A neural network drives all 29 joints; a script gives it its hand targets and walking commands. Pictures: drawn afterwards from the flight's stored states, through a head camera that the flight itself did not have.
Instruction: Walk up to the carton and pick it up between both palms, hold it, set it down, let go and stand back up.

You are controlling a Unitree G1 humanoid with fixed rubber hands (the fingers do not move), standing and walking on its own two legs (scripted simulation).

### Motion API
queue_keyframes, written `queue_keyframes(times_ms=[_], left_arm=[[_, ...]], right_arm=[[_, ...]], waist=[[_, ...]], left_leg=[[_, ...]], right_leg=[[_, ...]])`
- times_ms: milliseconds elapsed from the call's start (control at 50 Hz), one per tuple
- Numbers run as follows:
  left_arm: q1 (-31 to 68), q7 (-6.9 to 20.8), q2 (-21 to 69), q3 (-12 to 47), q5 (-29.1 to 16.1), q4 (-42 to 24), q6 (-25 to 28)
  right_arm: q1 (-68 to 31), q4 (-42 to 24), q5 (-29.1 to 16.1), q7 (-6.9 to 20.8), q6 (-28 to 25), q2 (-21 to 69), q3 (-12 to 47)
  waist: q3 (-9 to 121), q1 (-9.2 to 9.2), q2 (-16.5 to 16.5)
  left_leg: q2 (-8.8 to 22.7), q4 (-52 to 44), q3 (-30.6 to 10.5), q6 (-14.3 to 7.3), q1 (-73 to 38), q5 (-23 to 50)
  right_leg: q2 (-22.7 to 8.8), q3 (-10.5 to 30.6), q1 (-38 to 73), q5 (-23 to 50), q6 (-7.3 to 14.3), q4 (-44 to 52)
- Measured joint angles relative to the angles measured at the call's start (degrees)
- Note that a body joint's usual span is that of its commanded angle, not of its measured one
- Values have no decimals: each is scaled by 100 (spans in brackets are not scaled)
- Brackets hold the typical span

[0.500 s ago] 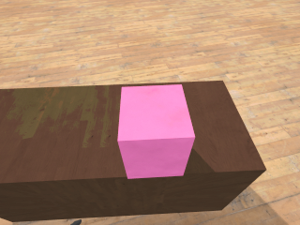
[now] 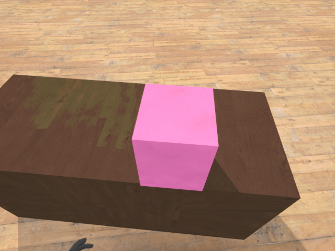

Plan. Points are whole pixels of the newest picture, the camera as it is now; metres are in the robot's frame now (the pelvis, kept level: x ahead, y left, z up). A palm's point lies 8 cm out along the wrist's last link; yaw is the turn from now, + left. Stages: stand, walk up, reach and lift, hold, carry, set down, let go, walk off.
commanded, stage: walk up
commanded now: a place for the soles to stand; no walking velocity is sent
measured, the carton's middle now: (174, 139) +0.46 +0.01 -0.03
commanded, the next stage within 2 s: reach and lift in 1.84 s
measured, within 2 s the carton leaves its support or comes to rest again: neither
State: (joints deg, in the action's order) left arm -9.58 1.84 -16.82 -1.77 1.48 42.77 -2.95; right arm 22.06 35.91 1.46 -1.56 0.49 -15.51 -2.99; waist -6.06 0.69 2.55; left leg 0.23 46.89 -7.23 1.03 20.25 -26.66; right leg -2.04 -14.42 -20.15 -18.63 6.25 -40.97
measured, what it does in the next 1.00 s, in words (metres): steps on the spot: left foot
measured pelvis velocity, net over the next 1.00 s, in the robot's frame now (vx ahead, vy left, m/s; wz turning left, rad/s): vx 0.02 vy -0.01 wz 0.16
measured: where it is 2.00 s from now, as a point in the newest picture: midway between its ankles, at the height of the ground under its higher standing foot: outside the picture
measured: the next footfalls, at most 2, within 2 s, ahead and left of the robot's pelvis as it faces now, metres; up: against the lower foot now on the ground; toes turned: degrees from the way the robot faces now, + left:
left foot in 0.20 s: +0.03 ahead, +0.12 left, +0.00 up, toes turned +5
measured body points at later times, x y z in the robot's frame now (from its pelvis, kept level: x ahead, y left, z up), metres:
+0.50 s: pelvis +0.01 +0.00 +0.02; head +0.01 +0.01 +0.47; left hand +0.02 +0.26 -0.12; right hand +0.14 -0.24 -0.09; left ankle -0.01 +0.12 -0.71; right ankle +0.05 -0.06 -0.71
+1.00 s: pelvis +0.02 -0.01 +0.02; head +0.03 +0.00 +0.47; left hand +0.04 +0.25 -0.11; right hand +0.13 -0.25 -0.10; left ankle -0.01 +0.12 -0.71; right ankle +0.05 -0.06 -0.71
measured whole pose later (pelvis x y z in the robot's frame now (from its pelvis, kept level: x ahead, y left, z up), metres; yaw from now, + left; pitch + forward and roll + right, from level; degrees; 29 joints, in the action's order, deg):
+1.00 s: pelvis +0.02 -0.01 +0.02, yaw +9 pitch -2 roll +0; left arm -16.4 0.4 -14.7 0.7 0.1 46.2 -1.7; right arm 17.7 44.7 0.3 -0.9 -0.5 -13.5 -0.1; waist -2.7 0.8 0.5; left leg -0.4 32.1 -3.5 0.7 12.8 -17.6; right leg -2.2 -17.5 -13.2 -15.5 5.0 -30.0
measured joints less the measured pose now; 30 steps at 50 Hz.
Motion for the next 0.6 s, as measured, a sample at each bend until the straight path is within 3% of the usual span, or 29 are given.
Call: queue_keyframes(times_ms=[40, 100, 160, 220, 260, 320, 400, 600], left_arm=[[-48, -61, 53, 13, 4, -1, 47], [-182, -120, 146, 56, 50, 31, 77], [-339, -146, 190, 99, 27, 131, 50], [-440, -134, 151, 129, -35, 249, 1], [-555, -98, 105, 137, -93, 312, -20], [-752, -61, 143, 129, -111, 314, -45], [-871, -28, 202, 140, -114, 415, 78], [-840, -108, 201, 212, -140, 364, 227]], right_arm=[[-32, -2, 28, -48, 53, -1, -50], [-73, 12, 12, -49, 66, -10, -91], [-91, 38, -48, 18, 28, 50, -74], [-128, 127, -61, 91, -35, 216, -27], [-157, 189, -14, 108, -37, 364, 66], [-150, 294, -73, 110, -51, 361, 133], [-267, 450, -131, 115, -43, 282, 150], [-565, 469, -98, 130, -134, 189, 220]], waist=[[-55, 23, -2], [-88, 85, -89], [-20, 106, -192], [29, 62, -129], [90, 63, 76], [260, 11, 42], [349, 103, -76], [378, 74, -246]], left_leg=[[-40, 596, 235, -71, 165, -483], [-32, 1045, 505, -112, 277, -649], [52, 502, 635, -91, 66, -394], [11, -553, 685, -134, -349, 501], [-136, -696, 758, -162, -444, 633], [-133, -612, 680, -265, -387, 516], [-46, -793, 640, -115, -527, 575], [-60, -1417, 521, -74, -679, 919]], right_leg=[[-88, -100, 67, -6, 9, 23], [-145, -247, 165, 56, 4, 157], [-164, -407, 202, 94, -23, 238], [-310, -515, 178, -9, -83, 67], [-442, -392, 164, -101, -229, -22], [-235, -29, 147, -261, -473, -29], [-75, -42, 366, 107, -173, 378], [-20, -164, 569, 365, -148, 1016]])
